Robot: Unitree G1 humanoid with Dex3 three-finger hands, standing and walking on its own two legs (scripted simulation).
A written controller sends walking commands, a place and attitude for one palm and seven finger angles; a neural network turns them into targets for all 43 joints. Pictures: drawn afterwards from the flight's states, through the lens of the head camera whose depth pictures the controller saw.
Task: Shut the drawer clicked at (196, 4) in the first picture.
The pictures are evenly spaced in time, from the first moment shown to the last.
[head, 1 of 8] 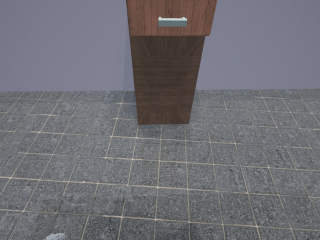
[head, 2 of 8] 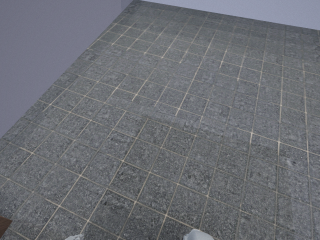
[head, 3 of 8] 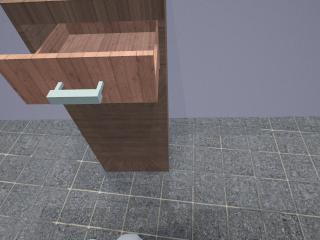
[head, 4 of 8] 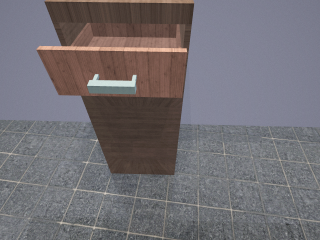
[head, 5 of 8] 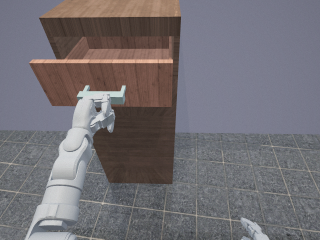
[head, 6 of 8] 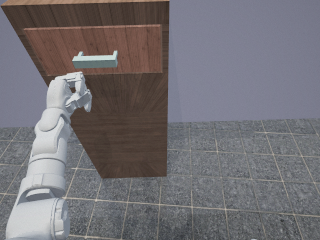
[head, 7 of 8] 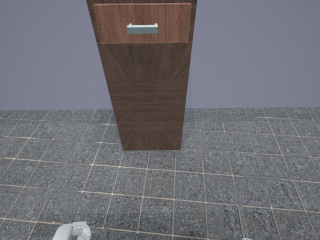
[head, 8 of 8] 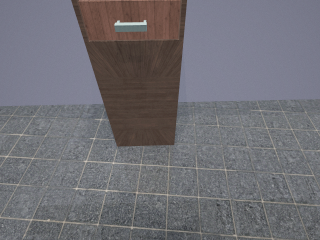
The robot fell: no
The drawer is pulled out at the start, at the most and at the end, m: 0.17 0.17 0.00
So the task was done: yes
